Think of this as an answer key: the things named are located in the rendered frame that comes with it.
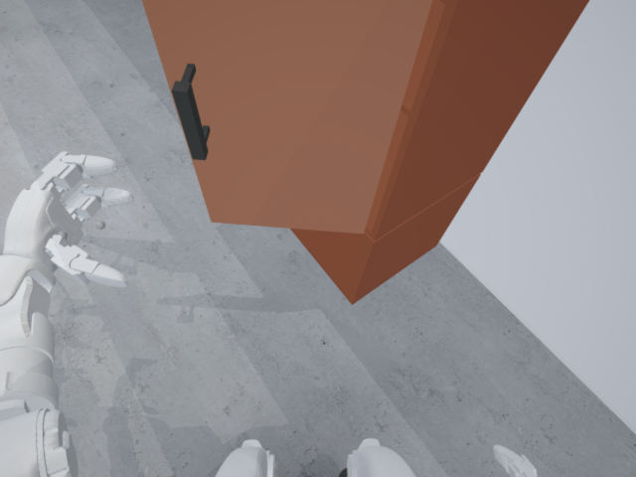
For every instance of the left robot upper arm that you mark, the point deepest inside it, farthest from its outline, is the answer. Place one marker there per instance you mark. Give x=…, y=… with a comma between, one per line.
x=37, y=444

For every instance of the robot left hand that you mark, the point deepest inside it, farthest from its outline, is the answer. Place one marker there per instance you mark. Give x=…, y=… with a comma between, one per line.
x=37, y=217

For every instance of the handle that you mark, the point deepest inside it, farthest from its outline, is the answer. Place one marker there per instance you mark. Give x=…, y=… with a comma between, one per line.
x=196, y=135

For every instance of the robot right hand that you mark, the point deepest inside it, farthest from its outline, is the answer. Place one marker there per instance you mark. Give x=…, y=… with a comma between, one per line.
x=515, y=465

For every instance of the right robot thigh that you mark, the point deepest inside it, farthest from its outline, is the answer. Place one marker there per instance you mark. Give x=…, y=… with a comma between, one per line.
x=377, y=461

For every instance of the robot left forearm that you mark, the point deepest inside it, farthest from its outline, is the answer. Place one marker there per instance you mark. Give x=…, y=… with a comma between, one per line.
x=27, y=341

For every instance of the cupboard door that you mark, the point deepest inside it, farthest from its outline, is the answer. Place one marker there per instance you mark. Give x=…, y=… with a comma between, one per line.
x=302, y=98

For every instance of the left robot thigh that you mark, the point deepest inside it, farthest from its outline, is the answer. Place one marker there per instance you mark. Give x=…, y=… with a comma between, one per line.
x=248, y=462

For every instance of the robot thigh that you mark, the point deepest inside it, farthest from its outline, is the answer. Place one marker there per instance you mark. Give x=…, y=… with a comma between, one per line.
x=377, y=461
x=248, y=462

